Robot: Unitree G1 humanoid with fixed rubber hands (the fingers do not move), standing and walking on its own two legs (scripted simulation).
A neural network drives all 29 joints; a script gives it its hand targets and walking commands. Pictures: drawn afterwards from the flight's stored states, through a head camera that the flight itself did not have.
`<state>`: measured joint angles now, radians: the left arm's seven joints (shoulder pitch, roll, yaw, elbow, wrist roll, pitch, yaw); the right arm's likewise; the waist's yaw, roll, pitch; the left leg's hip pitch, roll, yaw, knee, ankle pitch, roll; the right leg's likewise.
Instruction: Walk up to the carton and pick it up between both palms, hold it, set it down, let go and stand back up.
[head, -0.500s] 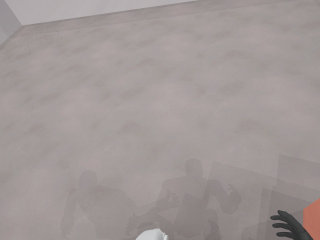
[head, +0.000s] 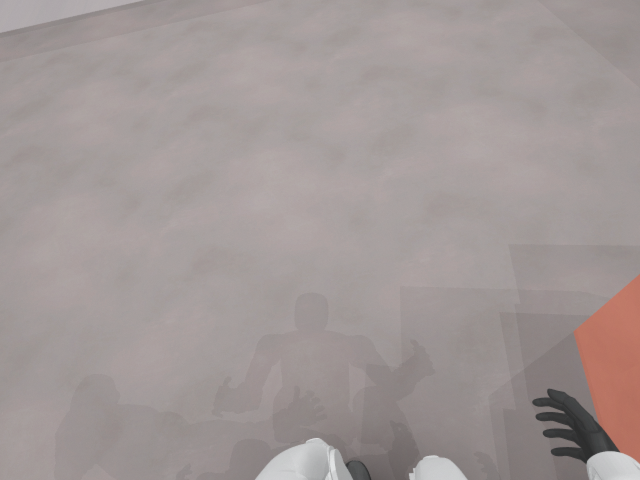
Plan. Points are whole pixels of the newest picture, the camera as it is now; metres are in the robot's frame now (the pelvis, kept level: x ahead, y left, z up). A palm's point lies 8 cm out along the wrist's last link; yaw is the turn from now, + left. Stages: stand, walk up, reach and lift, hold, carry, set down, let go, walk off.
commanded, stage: walk up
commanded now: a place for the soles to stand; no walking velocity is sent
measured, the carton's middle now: out of the picture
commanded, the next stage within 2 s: none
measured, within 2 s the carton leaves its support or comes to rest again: neither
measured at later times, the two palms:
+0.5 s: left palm out of the picture +0.12 +0.34 -0.12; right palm out of the picture -0.07 -0.24 -0.11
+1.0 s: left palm out of the picture +0.12 +0.27 -0.10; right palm out of the picture -0.24 -0.25 -0.10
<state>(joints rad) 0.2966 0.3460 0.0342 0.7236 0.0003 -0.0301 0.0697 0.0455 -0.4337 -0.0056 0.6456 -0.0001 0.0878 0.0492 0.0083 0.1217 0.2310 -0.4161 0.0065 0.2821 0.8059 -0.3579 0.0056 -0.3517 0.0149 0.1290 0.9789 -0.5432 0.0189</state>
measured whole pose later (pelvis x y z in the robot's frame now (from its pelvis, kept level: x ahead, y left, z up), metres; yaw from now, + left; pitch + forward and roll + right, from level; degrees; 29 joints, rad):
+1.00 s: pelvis -0.12 +0.08 +0.00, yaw -38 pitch -7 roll +1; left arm 0.29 0.38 0.05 0.72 0.02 0.07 -0.06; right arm 0.15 -0.45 -0.03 0.89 0.00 -0.04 0.02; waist 0.00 0.00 0.17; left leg -0.30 0.09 0.24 0.87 -0.45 0.04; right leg -0.45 0.01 0.14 0.98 -0.43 0.02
